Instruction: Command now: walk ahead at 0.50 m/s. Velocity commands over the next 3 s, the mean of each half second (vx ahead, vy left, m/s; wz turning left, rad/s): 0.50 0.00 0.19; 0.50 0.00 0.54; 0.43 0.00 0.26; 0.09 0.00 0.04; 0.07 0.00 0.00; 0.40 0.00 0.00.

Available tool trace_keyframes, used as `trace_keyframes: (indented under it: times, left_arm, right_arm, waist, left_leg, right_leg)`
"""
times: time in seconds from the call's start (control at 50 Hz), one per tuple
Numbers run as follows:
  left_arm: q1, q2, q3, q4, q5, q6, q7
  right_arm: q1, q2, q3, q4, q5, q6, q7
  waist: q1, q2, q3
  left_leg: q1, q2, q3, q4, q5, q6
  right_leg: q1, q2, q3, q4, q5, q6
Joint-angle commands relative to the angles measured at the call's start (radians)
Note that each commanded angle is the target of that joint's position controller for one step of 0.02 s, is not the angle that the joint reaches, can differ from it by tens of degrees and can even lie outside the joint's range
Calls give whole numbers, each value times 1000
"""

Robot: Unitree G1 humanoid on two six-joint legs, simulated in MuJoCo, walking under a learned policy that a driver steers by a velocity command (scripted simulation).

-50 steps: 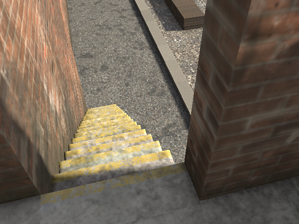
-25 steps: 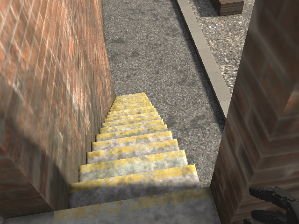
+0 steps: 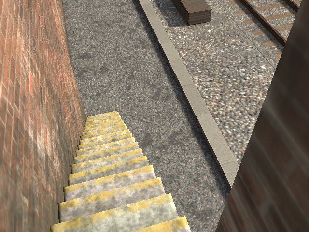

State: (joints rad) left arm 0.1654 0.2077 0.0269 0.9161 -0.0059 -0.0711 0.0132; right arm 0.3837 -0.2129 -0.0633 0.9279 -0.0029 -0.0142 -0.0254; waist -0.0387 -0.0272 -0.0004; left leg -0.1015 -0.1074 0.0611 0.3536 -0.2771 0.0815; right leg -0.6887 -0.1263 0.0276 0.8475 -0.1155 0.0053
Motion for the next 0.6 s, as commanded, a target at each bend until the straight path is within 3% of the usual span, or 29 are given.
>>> trace_keyframes:
  times: [0.02, 0.04, 0.06, 0.08, 0.1, 0.12, 0.14, 0.16, 0.18, 0.2, 0.22, 0.24, 0.28, 0.34, 0.36, 0.38, 0.4, 0.42, 0.44, 0.46, 0.48, 0.5, 0.54, 0.56, 0.58, 0.6]
  left_arm:
    - [-30, 38, 2, -59, -5, -15, -27]
    - [-44, 35, 3, -69, -8, -19, -36]
    - [-156, 69, 13, -118, -19, -22, -36]
    - [-116, 74, 14, -108, -10, -21, -29]
    - [-5, 104, 28, -83, 0, -26, -27]
    - [110, 161, 44, -50, 16, -22, -23]
    - [239, 123, 30, -26, 61, -5, -41]
    - [260, 124, 28, 6, 58, 5, -51]
    - [242, 156, 45, 5, 38, 10, -58]
    - [161, 147, 48, -15, 29, 14, -69]
    - [83, 130, 41, -26, 33, 21, -73]
    - [5, 105, 35, -40, 39, 24, -67]
    - [-80, 67, 29, -59, 58, 16, -62]
    - [-71, 86, 42, -41, 59, 0, -48]
    - [-69, 121, 55, -41, 68, 7, -44]
    - [-57, 136, 61, -60, 46, 21, -40]
    - [-73, 125, 63, -64, 37, 40, -35]
    - [-69, 157, 78, -55, 32, 55, -32]
    - [-65, 164, 82, -42, 41, 64, -28]
    - [-63, 166, 82, -28, 64, 71, -27]
    - [-54, 183, 100, -24, 10, 87, -1]
    - [-47, 172, 102, -29, -1, 96, 11]
    - [-48, 177, 109, -17, 9, 115, 20]
    - [-54, 183, 112, -18, 12, 129, 26]
    - [-84, 185, 114, -17, 4, 141, 25]
    - [-89, 178, 120, -3, -17, 141, 24]
  right_arm:
    - [63, -133, -27, -17, 18, 26, -16]
    - [76, -146, -27, -5, 16, 37, -16]
    - [55, -180, -36, -14, 24, 40, -15]
    - [26, -102, 3, 30, -18, 61, -31]
    - [18, -97, 10, 31, -10, 70, -39]
    - [50, -101, 15, 54, 4, 83, -47]
    - [28, -24, 41, 24, -1, 78, -46]
    - [120, 85, 62, 38, 10, 78, -43]
    - [158, -1, 38, 44, 35, 78, -41]
    - [120, -28, 35, 31, 45, 67, -46]
    - [93, -44, 28, 17, 37, 63, -57]
    - [83, -67, 15, 13, 19, 66, -69]
    - [106, -37, 11, 15, 14, 78, -74]
    - [88, -34, -3, -8, 9, 82, -77]
    - [64, 18, 13, -41, -1, 80, -65]
    - [114, 3, 1, -32, 15, 82, -49]
    - [106, 0, -2, -47, 20, 84, -35]
    - [93, -6, -2, -79, 36, 71, -24]
    - [67, 2, 0, -101, 21, 66, -17]
    - [82, 10, 5, -105, 18, 68, -2]
    - [89, 47, 15, -80, 23, 78, -7]
    - [64, 52, 23, -85, 15, 78, -9]
    - [36, 28, 15, -82, -2, 68, -5]
    - [63, 13, 4, -79, 2, 60, 2]
    - [123, 21, 2, -58, 4, 51, 9]
    - [224, 33, -3, -19, 7, 44, 27]
  waist:
    - [-5, -5, 24]
    - [-3, 21, 19]
    - [-25, 45, 54]
    - [13, 133, 38]
    - [54, 124, -40]
    - [76, 84, -128]
    - [126, 65, -224]
    - [92, -166, -217]
    - [89, -128, -183]
    - [77, -71, -97]
    - [58, -55, -36]
    - [32, -68, 11]
    - [0, -119, 19]
    - [7, -119, 1]
    - [1, -86, 8]
    - [7, -120, -49]
    - [12, -100, -37]
    - [15, -108, -39]
    - [20, -100, -39]
    - [17, -111, -42]
    - [21, -189, 9]
    - [40, -168, 45]
    - [31, -96, 82]
    - [22, -71, 60]
    - [-2, -44, 45]
    - [-57, -46, 85]
  left_leg:
    - [0, 293, -140, -1, 632, 162]
    - [2, 293, -136, 29, 682, 153]
    - [52, 294, -151, 11, 649, 142]
    - [77, 275, -143, 107, 779, 108]
    - [104, 240, -118, 183, 838, 79]
    - [71, 172, -83, 313, 691, 25]
    - [-116, 87, -75, 557, 380, -48]
    - [-334, 5, -186, 789, -287, -80]
    - [-427, 26, -277, 933, -311, -78]
    - [-490, 51, -265, 955, -260, -75]
    - [-503, 69, -257, 941, -219, -76]
    - [-473, 82, -257, 895, -194, -85]
    - [-377, 104, -253, 809, -179, -109]
    - [-345, 124, -228, 697, -123, -122]
    - [-381, 153, -266, 683, -100, -126]
    - [-382, 161, -212, 707, -46, -115]
    - [-411, 178, -229, 695, -7, -105]
    - [-421, 199, -195, 669, 31, -105]
    - [-382, 208, -177, 656, 30, -105]
    - [-351, 214, -172, 684, 9, -110]
    - [-410, 241, -120, 679, -41, -118]
    - [-409, 246, -101, 663, -64, -119]
    - [-335, 236, -58, 575, -76, -107]
    - [-291, 226, -18, 592, -96, -98]
    - [-251, 230, -4, 577, -81, -86]
    - [-175, 211, 8, 488, -40, -66]
  right_leg:
    - [56, 33, -53, -97, 110, -10]
    - [120, 69, -80, -145, 119, -21]
    - [46, 65, -74, -216, 56, -28]
    - [114, 69, -72, -242, 37, -30]
    - [243, 101, -95, -314, 189, -46]
    - [423, 62, -43, -334, 494, -66]
    - [702, -85, 177, -358, 587, -126]
    - [798, -243, 443, -394, 496, -231]
    - [738, -254, 519, -460, 139, -220]
    - [650, -237, 472, -529, -152, -183]
    - [567, -225, 434, -571, -278, -163]
    - [476, -209, 364, -598, -287, -145]
    - [389, -179, 230, -621, -200, -126]
    - [412, -156, 94, -626, -100, -126]
    - [434, -183, 87, -599, 6, -114]
    - [479, -160, 43, -600, -72, -126]
    - [501, -183, 50, -608, -80, -138]
    - [523, -186, 30, -619, -114, -148]
    - [513, -190, 15, -612, -84, -146]
    - [499, -210, 4, -617, -82, -163]
    - [528, -167, -74, -627, -180, -144]
    - [510, -170, -78, -626, -217, -139]
    - [459, -169, -118, -594, -176, -135]
    - [465, -174, -125, -570, -182, -140]
    - [459, -178, -134, -531, -197, -139]
    - [402, -165, -171, -423, -206, -110]
